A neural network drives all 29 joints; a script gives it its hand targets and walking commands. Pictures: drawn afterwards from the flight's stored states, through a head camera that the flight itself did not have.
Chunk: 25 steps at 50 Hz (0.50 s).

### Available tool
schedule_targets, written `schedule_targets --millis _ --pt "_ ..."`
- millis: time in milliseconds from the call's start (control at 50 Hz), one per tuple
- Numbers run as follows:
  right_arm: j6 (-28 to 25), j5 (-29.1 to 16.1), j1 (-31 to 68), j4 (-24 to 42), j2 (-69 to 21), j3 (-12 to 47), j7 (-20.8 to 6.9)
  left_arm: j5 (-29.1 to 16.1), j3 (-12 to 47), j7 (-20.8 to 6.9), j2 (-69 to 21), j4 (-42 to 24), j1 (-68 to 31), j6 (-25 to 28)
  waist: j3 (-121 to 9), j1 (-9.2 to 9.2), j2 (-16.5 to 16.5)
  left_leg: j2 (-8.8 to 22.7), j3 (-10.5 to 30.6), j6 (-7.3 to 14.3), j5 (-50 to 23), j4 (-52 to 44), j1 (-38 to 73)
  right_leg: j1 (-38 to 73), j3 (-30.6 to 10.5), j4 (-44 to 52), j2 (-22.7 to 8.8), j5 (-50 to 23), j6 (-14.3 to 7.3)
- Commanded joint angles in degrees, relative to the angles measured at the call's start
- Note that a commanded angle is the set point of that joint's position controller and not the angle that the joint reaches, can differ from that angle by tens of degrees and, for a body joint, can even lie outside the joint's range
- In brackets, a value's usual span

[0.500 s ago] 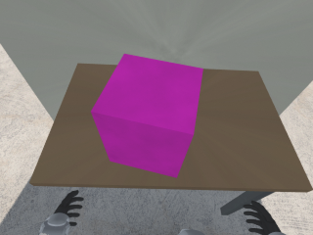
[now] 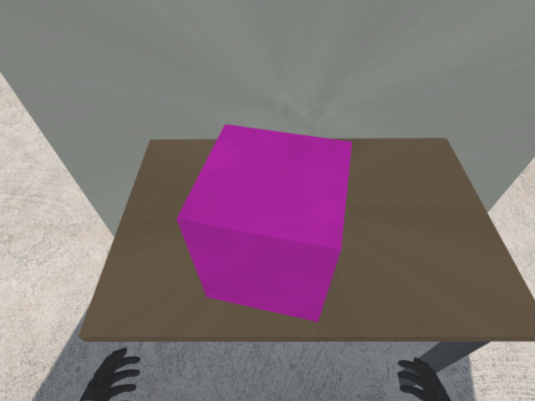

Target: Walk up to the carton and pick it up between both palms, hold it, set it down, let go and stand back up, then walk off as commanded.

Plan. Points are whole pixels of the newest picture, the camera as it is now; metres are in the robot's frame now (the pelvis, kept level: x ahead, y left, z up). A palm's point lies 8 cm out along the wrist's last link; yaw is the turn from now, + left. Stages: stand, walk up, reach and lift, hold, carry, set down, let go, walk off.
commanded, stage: reach and lift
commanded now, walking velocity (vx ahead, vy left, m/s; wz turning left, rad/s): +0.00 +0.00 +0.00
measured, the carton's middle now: (273, 226) +0.41 +0.02 +0.00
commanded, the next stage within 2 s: none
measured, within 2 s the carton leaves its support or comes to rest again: neither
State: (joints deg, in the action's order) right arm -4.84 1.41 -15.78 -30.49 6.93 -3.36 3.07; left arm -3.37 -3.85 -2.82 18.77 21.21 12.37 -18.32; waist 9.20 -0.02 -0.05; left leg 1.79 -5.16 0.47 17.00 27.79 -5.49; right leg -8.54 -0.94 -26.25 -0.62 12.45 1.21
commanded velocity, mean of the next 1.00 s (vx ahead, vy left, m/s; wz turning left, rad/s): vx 0.00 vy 0.00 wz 0.00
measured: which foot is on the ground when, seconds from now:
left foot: down 0.00-1.00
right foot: down 0.00-1.00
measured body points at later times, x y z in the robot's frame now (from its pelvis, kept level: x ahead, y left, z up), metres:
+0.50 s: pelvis +0.01 +0.01 +0.01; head +0.02 +0.03 +0.45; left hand +0.17 +0.28 -0.05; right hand +0.16 -0.19 -0.05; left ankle -0.01 +0.11 -0.74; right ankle +0.03 -0.14 -0.74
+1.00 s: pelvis +0.00 +0.02 +0.00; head +0.00 +0.05 +0.45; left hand +0.16 +0.29 -0.02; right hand +0.16 -0.15 -0.01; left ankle -0.01 +0.11 -0.74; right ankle +0.03 -0.13 -0.74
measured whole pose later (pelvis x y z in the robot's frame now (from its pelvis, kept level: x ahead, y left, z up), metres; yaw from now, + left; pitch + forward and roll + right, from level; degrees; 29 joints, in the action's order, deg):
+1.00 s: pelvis +0.00 +0.02 +0.00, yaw +2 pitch -7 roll -3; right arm -11.7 -7.5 -28.8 -7.9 -2.5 1.5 13.4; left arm -16.0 2.3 -8.5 25.4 9.8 22.9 7.4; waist 7.4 -3.4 0.4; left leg 1.6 -3.7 1.9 18.7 29.8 -3.7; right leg -3.0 0.5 -21.5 -0.9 11.0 2.0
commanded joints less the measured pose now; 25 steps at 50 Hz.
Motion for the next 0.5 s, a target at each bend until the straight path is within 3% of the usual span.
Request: schedule_targets --millis 0,20,40,120,200,240,280,320,440,480 --pt "-2.81 -0.12 0.76 9.44 8.09 -4.05 1.44 -0.78 -3.78 -0.22 9.73 -8.73 -3.12 4.30 -9.74 0.12 -1.26 -1.34 -1.86 -2.11 -12.30 -7.71 -3.65 8.51 2.82 4.16 3.00 -9.80 -2.08" --pt "-2.95 -0.70 -0.30 8.93 8.03 -4.50 1.34 -0.91 -3.32 -0.24 9.15 -8.94 -1.95 4.40 -9.18 0.48 -1.65 -0.94 -1.64 -2.65 -12.28 -8.17 -2.74 8.86 3.05 4.81 3.25 -9.11 -2.32" --pt "-3.03 -0.94 1.56 10.38 7.46 -3.72 1.54 -1.18 -3.83 -0.13 9.23 -8.22 -2.58 4.74 -9.52 -0.44 -1.37 -0.99 -1.75 -2.60 -13.44 -8.21 -3.60 9.14 2.69 5.20 2.88 -9.73 -1.94" --pt "-3.82 -1.94 0.64 12.49 6.01 -2.90 1.60 -1.94 -3.76 -0.60 8.86 -9.03 -2.21 7.65 -7.06 -1.06 -1.99 -0.96 -1.22 -3.10 -14.92 -9.22 -2.45 8.47 2.24 6.99 2.82 -8.85 -2.48" --pt "-4.25 -3.46 -0.86 13.48 4.83 -1.81 1.64 -1.69 -4.01 -0.63 9.30 -11.18 -1.56 9.37 -6.06 -1.65 -5.21 -0.93 -1.44 -3.62 -16.55 -9.39 -3.29 9.81 1.61 7.70 2.59 -9.26 -2.83" --pt "-4.29 -3.80 -1.93 16.96 3.68 -1.04 2.16 -2.60 -3.46 -1.08 9.52 -12.20 -0.63 10.57 -6.22 -1.39 -4.27 -1.00 -1.30 -3.14 -14.54 -9.91 -2.13 9.65 1.25 8.74 2.07 -7.63 -2.58" --pt "-4.79 -4.17 -3.01 17.47 2.56 -1.22 2.60 -2.48 -3.19 -1.14 9.51 -14.24 -1.00 11.96 -6.96 -1.31 -5.96 -1.31 -1.42 -3.26 -14.97 -9.75 -2.47 9.92 1.32 8.37 2.17 -8.24 -2.41" --pt "-5.28 -4.22 -4.87 17.91 1.35 -0.92 3.15 -3.24 -2.87 -1.70 9.82 -14.44 -0.25 13.63 -6.59 -0.84 -5.02 -1.25 -1.31 -3.37 -15.47 -9.50 -2.48 10.21 1.10 8.67 2.05 -9.09 -2.17" --pt "-7.37 -5.33 -7.83 21.31 0.16 -1.02 5.06 -5.01 -2.09 -2.70 11.18 -17.46 3.14 18.02 -7.69 -0.75 -7.93 -0.82 0.22 -4.44 -20.45 -7.86 -1.64 10.19 0.88 8.22 2.11 -12.12 -2.54" --pt "-8.16 -4.98 -8.15 22.26 0.34 -0.03 5.89 -6.23 -2.15 -3.19 12.10 -18.23 3.58 19.64 -7.43 -0.36 -6.16 -0.99 0.57 -4.41 -20.74 -7.20 -1.07 10.65 0.59 8.59 1.70 -12.35 -1.94"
